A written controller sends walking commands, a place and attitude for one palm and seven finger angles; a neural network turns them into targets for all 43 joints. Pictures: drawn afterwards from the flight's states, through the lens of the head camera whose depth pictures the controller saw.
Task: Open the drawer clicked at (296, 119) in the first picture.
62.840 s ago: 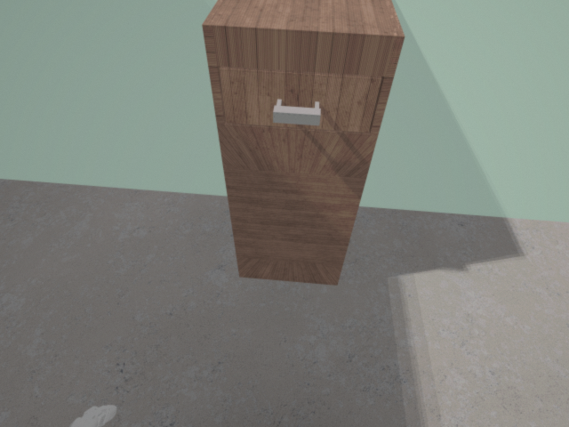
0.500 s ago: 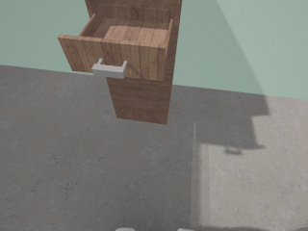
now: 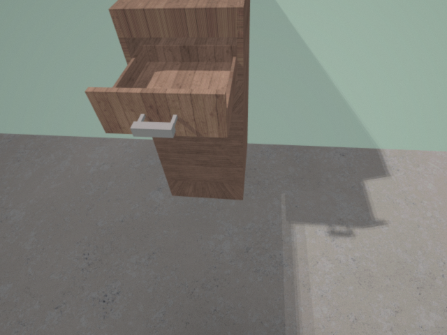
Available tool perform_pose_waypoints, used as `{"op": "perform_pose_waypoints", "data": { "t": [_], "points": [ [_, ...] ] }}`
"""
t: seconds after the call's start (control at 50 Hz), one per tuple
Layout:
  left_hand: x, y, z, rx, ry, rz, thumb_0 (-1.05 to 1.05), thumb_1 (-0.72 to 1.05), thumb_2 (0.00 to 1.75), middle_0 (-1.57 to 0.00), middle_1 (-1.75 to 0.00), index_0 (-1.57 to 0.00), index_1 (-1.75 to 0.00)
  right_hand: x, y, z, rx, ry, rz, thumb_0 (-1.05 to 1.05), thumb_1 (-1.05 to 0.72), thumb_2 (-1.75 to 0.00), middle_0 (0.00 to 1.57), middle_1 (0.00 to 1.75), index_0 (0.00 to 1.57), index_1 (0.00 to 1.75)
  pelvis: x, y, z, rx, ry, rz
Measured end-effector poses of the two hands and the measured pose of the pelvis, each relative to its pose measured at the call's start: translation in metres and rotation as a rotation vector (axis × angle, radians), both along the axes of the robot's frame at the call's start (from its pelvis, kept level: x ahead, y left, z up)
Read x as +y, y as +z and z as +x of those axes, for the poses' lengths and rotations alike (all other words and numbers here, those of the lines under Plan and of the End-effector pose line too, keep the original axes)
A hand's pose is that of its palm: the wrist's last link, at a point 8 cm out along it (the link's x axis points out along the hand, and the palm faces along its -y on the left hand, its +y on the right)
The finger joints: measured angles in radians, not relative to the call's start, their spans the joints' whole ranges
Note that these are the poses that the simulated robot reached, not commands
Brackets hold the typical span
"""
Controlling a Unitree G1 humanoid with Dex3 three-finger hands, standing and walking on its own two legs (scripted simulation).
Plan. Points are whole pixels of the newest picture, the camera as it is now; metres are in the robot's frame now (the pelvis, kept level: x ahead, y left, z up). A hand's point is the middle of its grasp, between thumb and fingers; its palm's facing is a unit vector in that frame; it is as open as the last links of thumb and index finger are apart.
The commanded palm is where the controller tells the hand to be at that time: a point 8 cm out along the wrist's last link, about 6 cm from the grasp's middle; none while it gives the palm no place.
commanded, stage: let the arm hang, fingers relaxed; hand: left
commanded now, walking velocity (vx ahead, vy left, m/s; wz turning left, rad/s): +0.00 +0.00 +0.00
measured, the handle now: (155, 123) +0.59 +0.21 +0.04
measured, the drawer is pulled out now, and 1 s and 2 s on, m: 0.30 0.30 0.30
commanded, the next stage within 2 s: look to check the result in 0.20 s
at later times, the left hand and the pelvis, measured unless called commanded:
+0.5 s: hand out of the picture +0.08 +0.20 -0.16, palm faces -0.02 -0.95 -0.31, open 7.4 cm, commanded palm none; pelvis +0.02 -0.01 +0.00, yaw +0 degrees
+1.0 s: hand out of the picture +0.12 +0.22 -0.16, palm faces -0.02 -0.95 -0.32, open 7.4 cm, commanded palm none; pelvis +0.03 -0.01 +0.00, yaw +0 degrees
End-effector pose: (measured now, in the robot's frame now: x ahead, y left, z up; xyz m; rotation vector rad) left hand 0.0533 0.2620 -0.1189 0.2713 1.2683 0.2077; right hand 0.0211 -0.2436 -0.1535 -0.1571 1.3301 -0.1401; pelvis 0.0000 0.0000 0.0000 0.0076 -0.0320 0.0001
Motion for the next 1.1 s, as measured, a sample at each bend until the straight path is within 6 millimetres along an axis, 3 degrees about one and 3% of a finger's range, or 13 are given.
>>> {"op": "perform_pose_waypoints", "data": {
  "t": [0.18,0.38,0.66,0.88,1.1],
  "points": [
    [-0.012,-0.002,0.027,-0.031,-0.029,-0.016,0.01,0.91,0.9,-0.2,-0.3,-0.2,-0.3,-0.018,0.004,-0.011,0.047,-0.022,-0.037,0.01,-0.91,-0.9,0.2,0.29,0.2,0.3,-0.007,0.001,0.006,0.0,-0.004,0.001],
    [-0.015,-0.004,0.029,-0.002,-0.027,-0.015,0.01,0.91,0.9,-0.2,-0.3,-0.2,-0.3,-0.027,0.007,-0.011,0.081,-0.026,-0.052,0.01,-0.91,-0.9,0.2,0.29,0.2,0.3,-0.012,0.001,0.013,0.007,-0.005,-0.002],
    [-0.007,-0.004,0.029,0.027,-0.01,-0.001,0.01,0.91,0.9,-0.2,-0.3,-0.2,-0.3,-0.027,0.008,0.016,0.051,-0.011,-0.057,0.01,-0.91,-0.9,0.2,0.29,0.2,0.3,-0.012,0.002,0.022,0.014,-0.004,-0.007],
    [0.0,-0.002,0.046,0.0,-0.025,0.005,0.01,0.91,0.9,-0.2,-0.3,-0.2,-0.3,-0.031,0.012,0.041,0.005,0.003,-0.074,0.0,-0.91,-0.9,0.2,0.29,0.2,0.3,-0.008,0.002,0.028,0.017,-0.006,-0.006],
    [0.008,0.001,0.064,-0.031,-0.044,0.016,0.01,0.91,0.9,-0.2,-0.3,-0.2,-0.3,-0.037,0.017,0.051,-0.011,0.007,-0.097,0.01,-0.91,-0.9,0.2,0.29,0.2,0.3,-0.006,0.002,0.032,0.017,-0.008,-0.006]
  ]
}}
